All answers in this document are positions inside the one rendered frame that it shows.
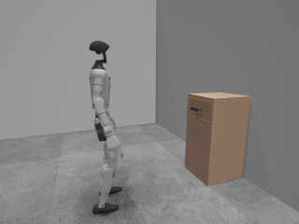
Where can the right robot shin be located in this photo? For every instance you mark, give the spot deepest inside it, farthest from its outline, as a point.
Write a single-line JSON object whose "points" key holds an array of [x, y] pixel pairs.
{"points": [[106, 182]]}

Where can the drawer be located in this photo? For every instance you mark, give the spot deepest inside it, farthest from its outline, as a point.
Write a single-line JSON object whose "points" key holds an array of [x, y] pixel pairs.
{"points": [[206, 107]]}

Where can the cabinet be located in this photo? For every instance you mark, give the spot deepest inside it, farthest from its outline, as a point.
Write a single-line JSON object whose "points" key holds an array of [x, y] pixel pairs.
{"points": [[214, 150]]}

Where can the robot left hand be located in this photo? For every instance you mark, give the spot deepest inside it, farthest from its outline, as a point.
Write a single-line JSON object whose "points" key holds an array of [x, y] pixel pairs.
{"points": [[113, 122]]}

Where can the right robot foot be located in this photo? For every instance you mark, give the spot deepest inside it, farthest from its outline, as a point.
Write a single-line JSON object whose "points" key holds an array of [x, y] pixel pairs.
{"points": [[109, 208]]}

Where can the robot right forearm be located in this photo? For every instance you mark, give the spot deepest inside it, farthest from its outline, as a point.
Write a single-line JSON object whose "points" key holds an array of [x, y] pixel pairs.
{"points": [[101, 113]]}

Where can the right robot upper arm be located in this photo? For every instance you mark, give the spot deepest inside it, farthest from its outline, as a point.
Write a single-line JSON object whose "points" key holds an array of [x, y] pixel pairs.
{"points": [[99, 77]]}

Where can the handle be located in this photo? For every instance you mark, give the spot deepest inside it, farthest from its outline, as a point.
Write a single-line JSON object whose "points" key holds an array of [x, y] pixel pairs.
{"points": [[195, 109]]}

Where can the robot right hand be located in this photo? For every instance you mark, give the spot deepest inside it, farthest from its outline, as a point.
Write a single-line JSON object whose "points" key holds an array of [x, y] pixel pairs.
{"points": [[113, 143]]}

